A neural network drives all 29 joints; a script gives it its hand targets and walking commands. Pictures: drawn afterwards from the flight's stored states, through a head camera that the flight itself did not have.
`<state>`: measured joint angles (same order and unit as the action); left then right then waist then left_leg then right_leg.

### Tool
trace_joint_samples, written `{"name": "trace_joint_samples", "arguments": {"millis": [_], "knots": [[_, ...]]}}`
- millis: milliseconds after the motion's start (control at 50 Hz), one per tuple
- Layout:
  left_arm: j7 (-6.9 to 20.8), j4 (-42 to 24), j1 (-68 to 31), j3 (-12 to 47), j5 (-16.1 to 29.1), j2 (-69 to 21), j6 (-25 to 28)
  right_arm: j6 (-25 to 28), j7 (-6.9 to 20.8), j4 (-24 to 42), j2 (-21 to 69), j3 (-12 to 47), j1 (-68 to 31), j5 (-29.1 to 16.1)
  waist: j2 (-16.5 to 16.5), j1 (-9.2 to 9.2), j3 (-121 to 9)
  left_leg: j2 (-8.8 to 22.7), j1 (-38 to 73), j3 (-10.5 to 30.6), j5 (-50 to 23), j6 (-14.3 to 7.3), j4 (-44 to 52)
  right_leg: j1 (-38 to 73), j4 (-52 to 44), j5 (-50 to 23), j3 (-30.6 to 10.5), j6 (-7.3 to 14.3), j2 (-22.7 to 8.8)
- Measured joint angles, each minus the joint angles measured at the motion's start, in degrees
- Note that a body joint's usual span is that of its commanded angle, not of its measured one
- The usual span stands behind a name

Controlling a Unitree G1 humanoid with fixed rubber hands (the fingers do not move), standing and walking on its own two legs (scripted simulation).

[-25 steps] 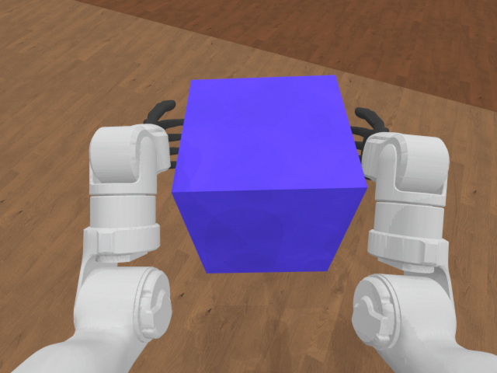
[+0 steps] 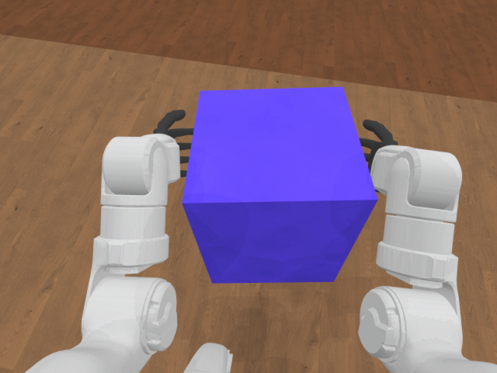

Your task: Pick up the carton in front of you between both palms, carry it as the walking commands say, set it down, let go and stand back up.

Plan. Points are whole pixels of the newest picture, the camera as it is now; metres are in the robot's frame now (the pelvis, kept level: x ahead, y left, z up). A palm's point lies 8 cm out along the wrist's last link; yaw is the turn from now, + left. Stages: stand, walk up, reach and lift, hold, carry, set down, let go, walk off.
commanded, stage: carry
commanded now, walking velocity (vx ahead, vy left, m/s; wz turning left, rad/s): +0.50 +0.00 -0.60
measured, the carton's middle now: (271, 193) +0.39 +0.04 +0.07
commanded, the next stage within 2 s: none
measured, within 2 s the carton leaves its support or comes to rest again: neither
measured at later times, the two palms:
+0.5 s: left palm out of the picture +0.71 +0.14 +0.23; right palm (406, 28) +0.66 -0.15 +0.22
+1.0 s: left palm out of the picture +0.92 +0.32 +0.24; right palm out of the picture +1.02 +0.04 +0.24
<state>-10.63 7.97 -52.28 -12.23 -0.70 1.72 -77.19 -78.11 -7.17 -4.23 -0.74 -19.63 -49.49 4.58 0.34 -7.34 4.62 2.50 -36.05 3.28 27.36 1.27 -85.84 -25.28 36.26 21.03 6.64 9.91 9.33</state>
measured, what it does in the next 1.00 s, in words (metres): climbs, turning left: left foot, then right foot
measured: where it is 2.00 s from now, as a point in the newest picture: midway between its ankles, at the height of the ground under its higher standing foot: (229, 138)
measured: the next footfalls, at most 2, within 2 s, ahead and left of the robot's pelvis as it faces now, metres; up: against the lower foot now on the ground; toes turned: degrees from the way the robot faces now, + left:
left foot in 0.22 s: +0.35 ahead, +0.16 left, +0.03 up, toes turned -1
right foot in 0.54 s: +0.47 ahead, -0.06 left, +0.04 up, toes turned -1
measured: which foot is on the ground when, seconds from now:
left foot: up 0.00-0.20, down 0.22-0.56, up 0.58-0.96, down 0.98-1.00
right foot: down 0.00-0.26, up 0.28-0.52, down 0.54-1.00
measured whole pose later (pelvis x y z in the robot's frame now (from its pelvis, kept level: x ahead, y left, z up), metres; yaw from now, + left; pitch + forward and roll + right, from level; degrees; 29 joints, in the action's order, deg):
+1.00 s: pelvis +0.61 +0.07 +0.06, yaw +16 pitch +2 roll +3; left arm -7.7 12.8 -50.1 -17.3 -2.7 1.3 -76.8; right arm -77.7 -8.6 -18.2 -2.5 -15.2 -55.7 4.9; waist 0.2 -1.5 -2.2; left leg -4.2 -34.0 -11.7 13.3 -6.1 -38.8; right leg -2.3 41.5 32.0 13.7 -1.2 -8.8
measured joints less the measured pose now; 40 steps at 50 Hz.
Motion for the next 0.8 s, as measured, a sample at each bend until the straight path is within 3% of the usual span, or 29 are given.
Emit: {"name": "trace_joint_samples", "arguments": {"millis": [100,180,240,300,340,400,460,540,560,620,700,800], "knots": [[-0.48,-0.80,-2.14,-1.38,1.01,-0.07,0.59,-0.62,0.02,2.55,0.41,-1.28,-1.85,1.09,0.55,-0.50,-0.57,2.37,-10.33,-0.68,-1.34,1.02,17.40,5.34,-3.39,2.90,-4.53,-1.49,-1.37],[0.22,2.19,-3.23,-2.49,-0.37,-0.61,1.19,-0.44,0.04,0.39,-0.14,-1.05,-2.20,1.23,0.83,1.22,-3.69,1.01,-7.40,-3.16,-7.87,0.53,36.93,9.98,-4.17,7.24,-7.71,-3.59,-3.48],[2.05,4.32,-2.79,-3.08,-0.97,0.10,1.09,0.56,0.10,-3.84,-0.29,0.45,-2.61,1.20,2.10,4.69,-5.70,-2.36,-0.31,-7.31,-14.09,-2.29,47.19,11.69,2.87,11.91,-8.95,-4.79,-6.49],[3.52,5.10,-0.59,-4.03,-1.77,1.05,1.24,2.08,-0.13,-7.23,0.32,3.62,-1.76,1.36,1.32,9.56,-6.01,-3.75,3.21,-7.86,-9.86,-3.96,45.68,4.30,25.29,8.76,-9.73,-6.75,-6.43],[3.87,4.95,0.13,-4.69,-2.58,0.65,0.54,1.75,-0.64,-7.33,-0.13,5.15,-0.43,-0.17,0.26,12.05,-5.71,-4.03,6.44,-7.02,-8.81,-4.23,48.52,-1.80,35.32,7.25,-8.60,-7.31,-6.09],[3.81,3.30,0.25,-5.47,-3.95,-0.20,-0.53,1.04,-1.85,-6.27,-1.10,6.81,0.25,-2.83,-0.58,14.50,-4.88,-4.07,10.95,-5.80,-8.97,-4.18,53.36,-8.62,34.40,5.55,-6.96,-7.93,-7.15],[3.83,0.86,-0.42,-6.48,-4.42,-0.59,-1.20,0.73,-2.68,-5.40,-1.94,7.05,-1.27,-4.52,-1.19,15.57,-4.53,-3.94,14.10,-4.49,-7.88,-3.92,55.84,-11.59,22.31,7.02,-6.65,-8.51,-8.03],[3.89,0.35,-1.75,-7.66,-5.27,-1.18,-1.14,0.84,-2.85,-7.07,-2.93,6.50,-4.29,-4.96,-2.28,14.36,-6.10,-3.64,16.68,-2.38,-2.62,-2.81,52.98,-6.66,0.89,0.91,-4.96,-8.68,-8.55],[3.93,1.08,-2.06,-7.58,-5.63,-1.52,-0.72,1.01,-2.79,-8.00,-3.51,6.29,-4.86,-5.16,-3.09,13.61,-6.50,-3.16,16.58,-1.73,-0.27,-3.49,49.69,-5.21,-0.08,-3.08,-3.74,-8.08,-8.34],[3.91,4.11,-1.21,-6.52,-6.87,-2.82,0.71,1.79,-1.96,-11.29,-4.58,5.52,-4.52,-4.97,-2.38,10.73,-7.95,-4.12,11.51,-1.98,5.05,-4.08,31.09,-1.97,1.89,0.12,-1.98,-6.61,-9.43],[3.78,4.27,1.82,-5.23,-5.32,-2.20,-0.20,0.88,-1.68,-14.39,-4.35,6.33,-5.04,-3.85,-1.63,7.14,-8.55,-3.35,2.83,-4.42,-0.56,-3.10,16.08,5.35,-3.94,2.29,-0.30,-7.18,-11.32],[2.60,2.02,1.77,-4.36,-2.52,-1.16,-0.72,-0.58,-1.72,-11.67,-3.76,5.62,-6.27,-2.41,-1.34,3.62,-7.24,-1.98,-6.11,-5.73,-4.02,-2.49,16.83,13.80,-9.87,4.72,3.05,-7.35,-12.81]]}}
